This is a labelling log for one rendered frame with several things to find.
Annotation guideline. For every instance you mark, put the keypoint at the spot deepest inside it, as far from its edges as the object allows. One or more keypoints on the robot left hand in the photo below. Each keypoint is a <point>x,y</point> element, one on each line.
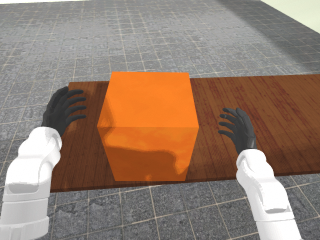
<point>57,111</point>

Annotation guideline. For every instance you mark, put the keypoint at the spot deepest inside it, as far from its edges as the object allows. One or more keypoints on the robot right forearm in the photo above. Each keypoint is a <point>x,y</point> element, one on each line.
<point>267,197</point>

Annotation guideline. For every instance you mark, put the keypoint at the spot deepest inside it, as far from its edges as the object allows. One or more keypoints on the table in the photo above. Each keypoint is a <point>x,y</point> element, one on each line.
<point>284,111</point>

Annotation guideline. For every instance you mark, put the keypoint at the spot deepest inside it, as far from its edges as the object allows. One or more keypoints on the robot right hand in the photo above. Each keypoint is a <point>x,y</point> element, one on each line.
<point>243,135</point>

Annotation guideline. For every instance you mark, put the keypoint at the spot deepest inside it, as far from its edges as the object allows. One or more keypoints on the robot left forearm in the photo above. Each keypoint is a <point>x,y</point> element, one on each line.
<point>27,186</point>

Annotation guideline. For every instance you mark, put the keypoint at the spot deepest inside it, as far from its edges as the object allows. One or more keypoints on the carton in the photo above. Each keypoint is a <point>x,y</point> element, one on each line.
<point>148,125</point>

